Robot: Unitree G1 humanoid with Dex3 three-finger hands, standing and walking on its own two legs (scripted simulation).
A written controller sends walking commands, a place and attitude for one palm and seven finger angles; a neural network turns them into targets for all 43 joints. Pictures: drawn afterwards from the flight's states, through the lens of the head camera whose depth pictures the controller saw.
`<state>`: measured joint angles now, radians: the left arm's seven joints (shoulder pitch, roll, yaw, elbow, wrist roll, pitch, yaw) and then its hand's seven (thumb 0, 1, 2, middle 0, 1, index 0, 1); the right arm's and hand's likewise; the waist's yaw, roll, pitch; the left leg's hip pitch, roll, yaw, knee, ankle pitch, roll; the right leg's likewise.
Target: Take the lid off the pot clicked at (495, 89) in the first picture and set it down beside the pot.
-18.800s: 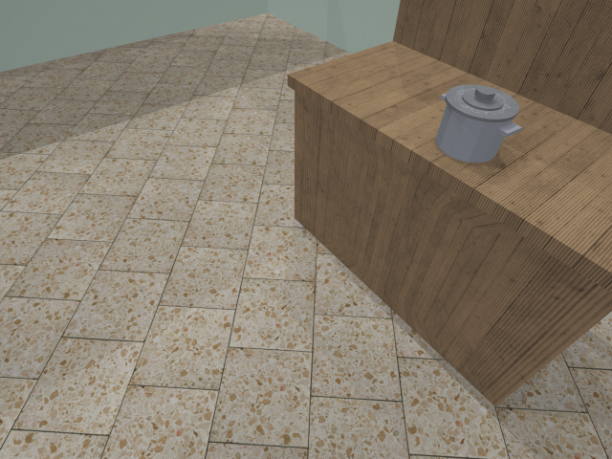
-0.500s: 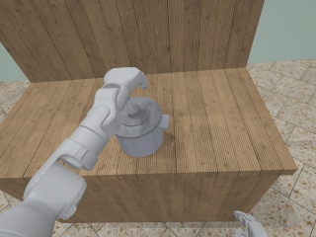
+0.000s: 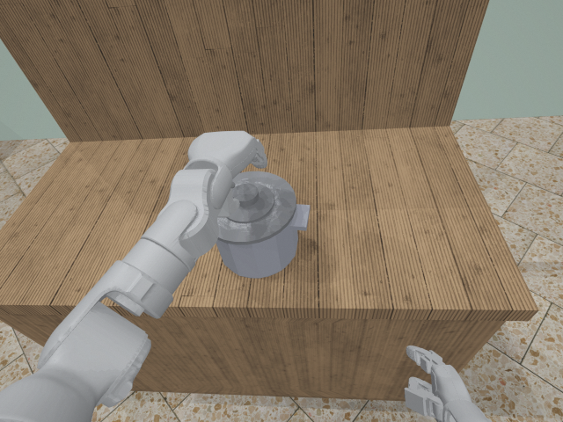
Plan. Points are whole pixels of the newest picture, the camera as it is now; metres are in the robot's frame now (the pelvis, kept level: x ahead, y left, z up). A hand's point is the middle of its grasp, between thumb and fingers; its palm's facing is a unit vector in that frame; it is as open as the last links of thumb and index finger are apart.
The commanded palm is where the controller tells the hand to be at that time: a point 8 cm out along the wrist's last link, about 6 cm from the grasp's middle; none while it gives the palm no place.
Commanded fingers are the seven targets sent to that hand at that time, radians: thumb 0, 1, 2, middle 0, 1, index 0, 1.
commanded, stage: lower the open fingers around the knob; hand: left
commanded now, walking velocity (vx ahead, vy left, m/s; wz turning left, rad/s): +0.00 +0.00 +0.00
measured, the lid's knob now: (245, 194) +0.46 +0.09 +0.08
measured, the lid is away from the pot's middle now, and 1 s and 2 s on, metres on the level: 0.00 0.00 0.00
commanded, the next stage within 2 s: close the fingers and squeeze the knob in 0.94 s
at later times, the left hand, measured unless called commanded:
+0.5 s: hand (230, 196) +0.41 +0.10 +0.12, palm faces -0.24 -0.07 -0.97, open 10.1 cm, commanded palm +0.39 +0.10 +0.18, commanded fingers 0.00 -0.33 1.49 -0.84 -0.08 -0.84 -0.08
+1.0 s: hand (238, 201) +0.42 +0.09 +0.10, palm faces -0.27 -0.05 -0.96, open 10.1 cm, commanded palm +0.40 +0.10 +0.16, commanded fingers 0.00 -0.33 1.49 -0.84 -0.08 -0.84 -0.08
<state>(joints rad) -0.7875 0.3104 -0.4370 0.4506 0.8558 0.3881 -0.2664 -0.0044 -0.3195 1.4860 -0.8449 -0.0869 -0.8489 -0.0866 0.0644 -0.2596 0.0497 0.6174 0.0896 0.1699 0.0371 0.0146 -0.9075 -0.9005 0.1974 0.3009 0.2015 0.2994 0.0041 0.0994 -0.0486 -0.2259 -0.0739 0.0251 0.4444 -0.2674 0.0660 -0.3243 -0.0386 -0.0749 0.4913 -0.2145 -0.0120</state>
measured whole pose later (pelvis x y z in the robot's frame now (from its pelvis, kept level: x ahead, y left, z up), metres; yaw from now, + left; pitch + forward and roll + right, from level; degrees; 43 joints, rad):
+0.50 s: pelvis +0.00 +0.00 +0.00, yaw -1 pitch +3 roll +1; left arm -0.77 0.31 -0.39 0.56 0.84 0.39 -0.25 0.00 -0.32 1.49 -0.84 -0.09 -0.85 -0.09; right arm 0.12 -0.27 0.04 0.64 0.09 0.16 0.03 0.02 -0.91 -0.90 0.20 0.30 0.20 0.30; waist -0.02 0.09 -0.04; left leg -0.22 -0.07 0.04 0.44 -0.26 0.06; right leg -0.33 -0.03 -0.06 0.49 -0.21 -0.02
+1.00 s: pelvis +0.00 +0.00 +0.00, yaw -1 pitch +3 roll +1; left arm -0.79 0.28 -0.40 0.65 0.86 0.35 -0.21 0.00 -0.32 1.49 -0.84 -0.09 -0.84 -0.08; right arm 0.13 -0.26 0.04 0.65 0.08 0.16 0.01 0.01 -0.91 -0.90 0.20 0.30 0.20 0.30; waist -0.03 0.09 -0.04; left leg -0.24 -0.06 0.04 0.45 -0.27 0.06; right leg -0.34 -0.03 -0.06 0.49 -0.21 -0.02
